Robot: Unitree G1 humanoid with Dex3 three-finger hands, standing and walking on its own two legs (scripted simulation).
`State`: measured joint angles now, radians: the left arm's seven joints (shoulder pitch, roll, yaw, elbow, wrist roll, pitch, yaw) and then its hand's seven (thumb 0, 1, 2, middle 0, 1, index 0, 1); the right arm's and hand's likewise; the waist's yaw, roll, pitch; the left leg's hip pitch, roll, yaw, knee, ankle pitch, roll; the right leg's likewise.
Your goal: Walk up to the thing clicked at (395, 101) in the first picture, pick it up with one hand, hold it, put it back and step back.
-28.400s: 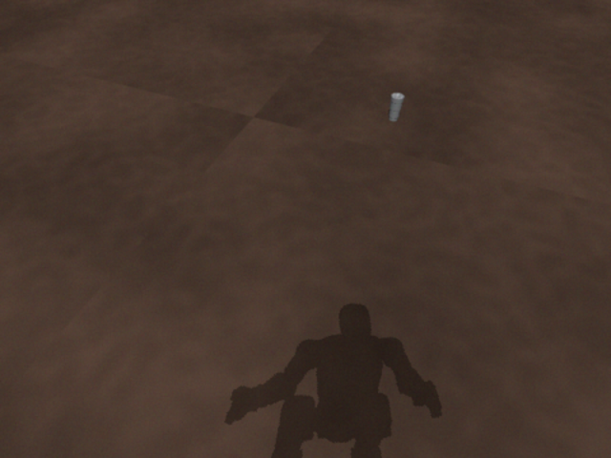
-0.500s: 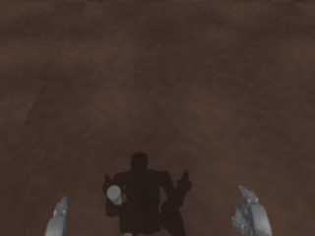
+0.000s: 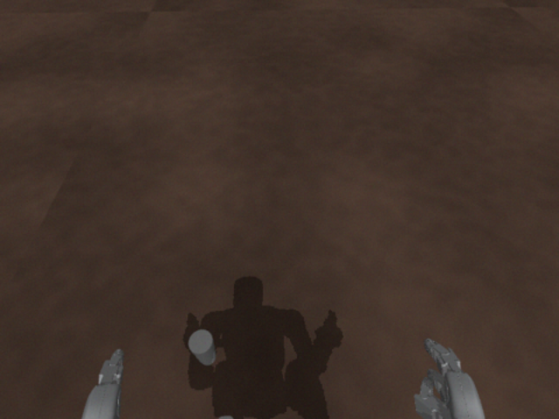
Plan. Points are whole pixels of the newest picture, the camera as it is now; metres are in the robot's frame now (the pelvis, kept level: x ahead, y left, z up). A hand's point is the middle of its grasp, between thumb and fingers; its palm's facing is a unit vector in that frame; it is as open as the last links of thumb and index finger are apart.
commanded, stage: home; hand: left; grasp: from the side
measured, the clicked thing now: (204, 349) +0.45 +0.23 -0.65
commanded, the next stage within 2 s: stand in 0.84 s
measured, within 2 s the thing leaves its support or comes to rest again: neither
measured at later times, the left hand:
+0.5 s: hand (151, 411) +0.17 +0.18 -0.06, palm faces +0.10 -0.95 -0.28, open 17.4 cm
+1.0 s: hand (153, 405) +0.18 +0.18 -0.06, palm faces +0.10 -0.95 -0.28, open 17.3 cm
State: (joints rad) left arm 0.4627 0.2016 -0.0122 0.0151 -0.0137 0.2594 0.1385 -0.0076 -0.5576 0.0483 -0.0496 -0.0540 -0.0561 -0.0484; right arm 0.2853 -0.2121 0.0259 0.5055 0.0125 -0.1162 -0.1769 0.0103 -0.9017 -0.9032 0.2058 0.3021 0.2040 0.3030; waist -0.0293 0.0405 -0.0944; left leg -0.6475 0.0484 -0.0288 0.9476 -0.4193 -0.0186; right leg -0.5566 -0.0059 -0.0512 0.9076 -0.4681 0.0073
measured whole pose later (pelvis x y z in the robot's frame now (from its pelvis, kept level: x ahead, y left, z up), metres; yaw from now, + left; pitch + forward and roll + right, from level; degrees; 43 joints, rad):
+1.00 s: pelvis +0.01 +0.00 +0.00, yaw +0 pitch +7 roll -2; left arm 0.46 0.19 -0.01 0.03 -0.01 0.24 0.14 -0.01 -0.51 0.08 -0.06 -0.07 -0.07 -0.06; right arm 0.27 -0.21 0.02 0.52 0.00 -0.13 -0.18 0.01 -0.90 -0.90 0.21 0.30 0.20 0.30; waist -0.02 0.04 -0.10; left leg -0.63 0.05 -0.02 0.94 -0.43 -0.02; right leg -0.54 -0.01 -0.05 0.90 -0.48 0.01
